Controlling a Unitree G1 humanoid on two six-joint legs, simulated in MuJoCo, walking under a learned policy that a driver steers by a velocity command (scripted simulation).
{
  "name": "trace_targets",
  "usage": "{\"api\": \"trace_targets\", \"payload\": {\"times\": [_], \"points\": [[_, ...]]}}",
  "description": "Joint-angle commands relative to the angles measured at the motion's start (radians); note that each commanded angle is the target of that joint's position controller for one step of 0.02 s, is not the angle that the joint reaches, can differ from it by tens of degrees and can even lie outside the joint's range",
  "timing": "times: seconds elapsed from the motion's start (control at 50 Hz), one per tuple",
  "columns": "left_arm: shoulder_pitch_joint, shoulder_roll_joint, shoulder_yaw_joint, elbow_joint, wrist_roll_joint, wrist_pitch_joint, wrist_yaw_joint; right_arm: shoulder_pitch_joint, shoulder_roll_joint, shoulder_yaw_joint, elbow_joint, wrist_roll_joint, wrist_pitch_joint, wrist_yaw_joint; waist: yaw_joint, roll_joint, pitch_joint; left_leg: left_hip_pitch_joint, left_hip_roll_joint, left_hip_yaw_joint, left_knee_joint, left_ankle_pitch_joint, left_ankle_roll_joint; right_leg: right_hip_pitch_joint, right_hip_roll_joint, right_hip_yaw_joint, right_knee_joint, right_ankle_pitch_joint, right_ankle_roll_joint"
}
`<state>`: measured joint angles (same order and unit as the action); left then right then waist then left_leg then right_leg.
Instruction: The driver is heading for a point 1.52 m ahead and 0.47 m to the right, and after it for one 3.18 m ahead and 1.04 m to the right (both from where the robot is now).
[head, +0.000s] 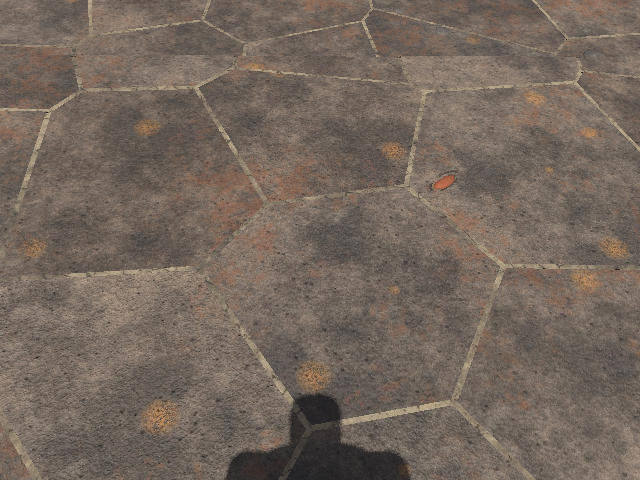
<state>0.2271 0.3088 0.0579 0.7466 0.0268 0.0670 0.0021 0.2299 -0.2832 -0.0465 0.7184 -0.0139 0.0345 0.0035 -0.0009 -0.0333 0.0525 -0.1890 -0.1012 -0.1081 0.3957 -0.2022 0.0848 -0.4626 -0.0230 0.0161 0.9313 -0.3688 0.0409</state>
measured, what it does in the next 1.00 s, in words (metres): walks ahead: right foot, then left foot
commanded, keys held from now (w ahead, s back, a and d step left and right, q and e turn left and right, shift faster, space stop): w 0.60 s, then w+e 0.40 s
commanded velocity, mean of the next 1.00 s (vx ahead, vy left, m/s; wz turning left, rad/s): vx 0.41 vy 0.00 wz -0.05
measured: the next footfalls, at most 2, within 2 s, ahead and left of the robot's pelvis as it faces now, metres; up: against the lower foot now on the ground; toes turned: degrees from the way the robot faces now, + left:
right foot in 0.20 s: +0.08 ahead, -0.12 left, +0.00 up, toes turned +2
left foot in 0.66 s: +0.40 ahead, +0.09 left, +0.00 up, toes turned +4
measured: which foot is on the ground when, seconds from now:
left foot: down 0.00-0.20, up 0.22-0.64, down 0.66-1.00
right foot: up 0.00-0.18, down 0.20-0.66, up 0.68-1.00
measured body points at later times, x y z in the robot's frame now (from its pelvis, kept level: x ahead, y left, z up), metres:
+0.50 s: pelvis +0.14 -0.03 +0.00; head +0.16 -0.05 +0.45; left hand +0.10 +0.23 -0.13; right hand +0.29 -0.28 -0.13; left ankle +0.25 +0.11 -0.69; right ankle +0.04 -0.12 -0.75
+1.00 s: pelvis +0.41 +0.03 +0.00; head +0.43 +0.03 +0.45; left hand +0.54 +0.27 -0.13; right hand +0.38 -0.23 -0.14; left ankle +0.36 +0.09 -0.75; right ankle +0.51 -0.13 -0.67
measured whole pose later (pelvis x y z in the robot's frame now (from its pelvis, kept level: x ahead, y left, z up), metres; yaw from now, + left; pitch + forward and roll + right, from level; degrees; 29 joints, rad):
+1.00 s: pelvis +0.41 +0.03 +0.00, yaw -7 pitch +0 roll +1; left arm 0.19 0.26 0.05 0.88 0.03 -0.01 -0.05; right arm 0.39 -0.22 -0.03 0.94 -0.02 -0.10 -0.01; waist -0.02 -0.04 0.04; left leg -0.01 -0.06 0.21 0.23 -0.23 0.08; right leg -0.67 -0.09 0.00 0.98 -0.07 -0.05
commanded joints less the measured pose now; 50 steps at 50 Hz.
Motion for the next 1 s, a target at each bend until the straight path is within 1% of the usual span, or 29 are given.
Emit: {"api": "trace_targets", "payload": {"times": [0.02, 0.06, 0.12, 0.14, 0.18, 0.2, 0.22, 0.24, 0.26, 0.28, 0.3, 0.34, 0.4, 0.46, 0.5, 0.54, 0.6, 0.62, 0.64, 0.66, 0.68, 0.7, 0.72, 0.74, 0.76, 0.8, 0.86, 0.9, 1.0], "points": [[-0.068, 0.075, 0.014, -0.075, 0.009, -0.022, -0.012, 0.076, -0.149, -0.036, -0.020, -0.014, -0.011, -0.001, -0.056, 0.182, -0.038, 0.091, 0.264, -0.305, -0.194, -0.269, 0.161, -0.076, 0.006, -0.012, -0.093, -0.008, -0.015], [-0.082, 0.065, 0.009, -0.072, 0.009, -0.038, -0.019, 0.087, -0.152, -0.034, -0.004, -0.018, -0.019, 0.001, -0.059, 0.169, -0.004, 0.066, 0.272, -0.328, -0.206, -0.317, 0.165, -0.046, 0.013, -0.019, -0.168, -0.021, -0.028], [-0.074, 0.053, 0.003, -0.064, 0.002, -0.063, -0.018, 0.094, -0.166, -0.036, 0.016, -0.018, -0.035, 0.001, -0.049, 0.141, 0.011, 0.015, 0.277, -0.343, -0.190, -0.322, 0.169, 0.054, 0.029, -0.031, -0.276, -0.049, -0.061], [-0.050, 0.048, 0.001, -0.056, -0.002, -0.071, -0.015, 0.080, -0.166, -0.035, 0.018, -0.015, -0.039, 0.002, -0.030, 0.132, 0.015, -0.030, 0.269, -0.338, -0.180, -0.326, 0.163, 0.126, 0.037, -0.039, -0.336, -0.035, -0.077], [0.073, 0.026, -0.004, -0.007, -0.002, -0.091, -0.002, 0.031, -0.145, -0.030, 0.015, -0.002, -0.043, 0.001, 0.053, 0.082, 0.016, -0.204, 0.207, -0.292, -0.097, -0.355, 0.117, 0.403, 0.054, -0.054, -0.543, 0.086, -0.107], [0.160, 0.060, 0.002, 0.016, 0.005, -0.106, 0.009, 0.007, -0.093, -0.015, 0.002, -0.001, -0.053, -0.001, 0.093, 0.006, -0.009, -0.341, 0.145, -0.231, 0.034, -0.366, 0.071, 0.569, -0.040, 0.072, -0.602, 0.003, -0.121], [0.251, 0.157, 0.018, 0.023, 0.011, -0.116, 0.019, -0.005, -0.005, 0.009, -0.027, 0.006, -0.067, 0.003, 0.119, -0.184, -0.064, -0.452, 0.021, -0.040, 0.334, -0.354, 0.017, 0.661, -0.284, 0.422, -0.761, -0.313, -0.180], [0.264, 0.231, 0.045, 0.052, 0.007, -0.114, 0.013, -0.051, -0.091, -0.010, -0.043, -0.017, -0.071, -0.001, 0.113, -0.152, 0.051, -0.586, -0.009, 0.017, 0.470, -0.344, 0.010, 0.536, -0.387, 0.648, -0.840, -0.452, -0.270], [0.215, 0.173, 0.033, 0.049, -0.003, -0.116, 0.005, -0.046, -0.122, -0.022, -0.033, -0.028, -0.075, 0.005, 0.067, -0.056, 0.112, -0.594, 0.057, -0.029, 0.553, -0.256, 0.011, 0.477, -0.358, 0.600, -0.834, -0.454, -0.282], [0.149, 0.119, 0.019, 0.036, -0.011, -0.122, -0.003, -0.006, -0.115, -0.021, -0.003, -0.025, -0.077, 0.021, 0.025, -0.044, 0.116, -0.570, 0.085, -0.013, 0.572, -0.178, 0.002, 0.452, -0.296, 0.505, -0.833, -0.371, -0.253], [0.111, 0.093, 0.012, 0.027, -0.012, -0.127, -0.007, 0.022, -0.110, -0.021, 0.019, -0.022, -0.077, 0.032, 0.004, -0.058, 0.091, -0.538, 0.105, 0.014, 0.573, -0.122, -0.012, 0.448, -0.244, 0.408, -0.842, -0.260, -0.223], [0.129, 0.066, 0.004, 0.045, -0.012, -0.145, -0.008, 0.008, -0.088, -0.014, 0.034, -0.034, -0.074, 0.045, 0.010, -0.068, 0.051, -0.517, 0.126, 0.066, 0.612, -0.029, -0.036, 0.455, -0.181, 0.274, -0.840, -0.005, -0.213], [0.204, 0.054, 0.002, 0.093, -0.021, -0.157, -0.014, -0.074, -0.059, -0.004, 0.013, -0.033, -0.068, 0.048, 0.028, -0.053, 0.041, -0.569, 0.151, 0.117, 0.598, 0.036, -0.064, 0.490, -0.157, 0.178, -0.826, 0.265, -0.226], [0.248, 0.046, -0.002, 0.127, -0.019, -0.156, -0.013, -0.190, -0.036, 0.010, -0.023, -0.030, -0.066, 0.049, 0.054, -0.056, 0.052, -0.565, 0.153, 0.160, 0.472, 0.080, -0.085, 0.487, -0.137, 0.115, -0.816, 0.434, -0.228], [0.266, 0.052, -0.002, 0.145, -0.016, -0.156, -0.011, -0.253, -0.021, 0.020, -0.041, -0.024, -0.067, 0.052, 0.068, -0.066, 0.057, -0.509, 0.143, 0.181, 0.358, 0.115, -0.083, 0.473, -0.133, 0.086, -0.808, 0.506, -0.224], [0.280, 0.066, -0.001, 0.163, -0.014, -0.157, -0.007, -0.292, -0.024, 0.024, -0.053, -0.019, -0.069, 0.052, 0.071, -0.070, 0.063, -0.447, 0.130, 0.192, 0.262, 0.126, -0.064, 0.480, -0.154, 0.079, -0.800, 0.561, -0.222], [0.260, 0.083, 0.001, 0.180, -0.013, -0.155, 0.001, -0.257, -0.046, 0.018, -0.042, -0.020, -0.072, 0.039, 0.031, -0.072, 0.049, -0.325, 0.100, 0.197, 0.182, 0.089, -0.012, 0.517, -0.193, 0.065, -0.730, 0.769, -0.204], [0.252, 0.089, 0.001, 0.185, -0.012, -0.153, 0.004, -0.197, -0.060, 0.010, -0.023, -0.021, -0.076, 0.030, -0.001, -0.072, 0.014, -0.230, 0.074, 0.194, 0.164, 0.058, 0.005, 0.520, -0.193, 0.065, -0.644, 0.925, -0.190], [0.243, 0.098, 0.002, 0.190, -0.012, -0.150, 0.004, -0.075, -0.082, -0.002, 0.016, -0.021, -0.083, 0.019, -0.056, -0.061, -0.055, -0.086, 0.046, 0.194, 0.123, 0.046, 0.026, 0.515, -0.178, 0.057, -0.498, 1.029, -0.176], [0.230, 0.096, 0.000, 0.187, -0.018, -0.148, 0.003, 0.091, -0.114, -0.016, 0.068, -0.031, -0.096, 0.006, -0.130, -0.031, -0.150, 0.152, 0.076, 0.163, 0.081, 0.074, 0.051, 0.409, -0.138, 0.031, -0.295, 0.937, -0.159], [0.255, 0.028, -0.020, 0.148, -0.034, -0.149, -0.004, 0.236, -0.202, -0.039, 0.086, -0.058, -0.103, -0.012, -0.159, 0.103, -0.295, 0.430, 0.336, -0.129, 0.044, -0.152, 0.101, 0.169, -0.064, -0.005, 0.018, 0.554, -0.139], [0.361, -0.040, -0.029, 0.146, -0.047, -0.141, -0.002, 0.238, -0.255, -0.052, 0.090, -0.054, -0.096, -0.006, -0.096, 0.290, -0.395, 0.542, 0.568, -0.559, -0.084, -0.213, 0.187, -0.076, 0.087, -0.007, 0.298, -0.162, -0.124], [0.266, 0.076, 0.002, 0.157, -0.021, -0.130, 0.006, 0.162, -0.177, -0.038, 0.085, -0.023, -0.092, -0.002, -0.087, 0.122, -0.260, 0.400, 0.509, -0.515, -0.121, -0.265, 0.153, -0.129, 0.029, 0.075, 0.351, -0.082, -0.143], [0.209, 0.060, 0.004, 0.143, -0.023, -0.134, -0.003, 0.068, -0.117, -0.021, 0.077, -0.016, -0.097, 0.000, -0.049, 0.096, -0.123, 0.246, 0.469, -0.345, -0.157, -0.206, 0.128, -0.124, -0.009, 0.073, 0.314, 0.014, -0.147], [0.190, 0.031, -0.001, 0.147, -0.024, -0.133, -0.008, 0.024, -0.076, -0.012, 0.077, -0.017, -0.106, 0.002, -0.028, 0.088, -0.066, 0.151, 0.422, -0.228, -0.195, -0.098, 0.100, -0.094, -0.040, 0.062, 0.270, 0.066, -0.144], [0.208, 0.009, 0.000, 0.163, -0.002, -0.109, -0.023, 0.018, -0.041, -0.002, 0.098, -0.012, -0.122, -0.004, 0.011, 0.122, -0.029, 0.050, 0.362, -0.071, -0.233, 0.030, 0.062, -0.034, -0.063, 0.050, 0.230, 0.095, -0.127], [0.156, -0.018, 0.002, 0.146, 0.000, -0.084, -0.039, 0.057, -0.045, -0.004, 0.124, 0.000, -0.149, -0.005, 0.027, 0.108, -0.007, 0.042, 0.347, 0.044, -0.267, 0.150, 0.056, -0.087, -0.071, 0.034, 0.214, 0.148, -0.113], [0.082, -0.022, 0.002, 0.122, 0.002, -0.077, -0.047, 0.086, -0.045, -0.006, 0.140, 0.000, -0.153, -0.008, 0.020, 0.103, 0.014, 0.063, 0.337, 0.109, -0.281, 0.197, 0.050, -0.169, -0.081, 0.020, 0.192, 0.218, -0.102], [-0.100, -0.044, -0.012, 0.056, -0.001, -0.084, -0.061, 0.144, -0.035, 0.000, 0.177, -0.002, -0.150, -0.014, -0.006, 0.088, 0.051, 0.104, 0.302, 0.248, -0.265, 0.377, 0.028, -0.217, -0.061, -0.044, -0.048, 0.381, -0.088]]}}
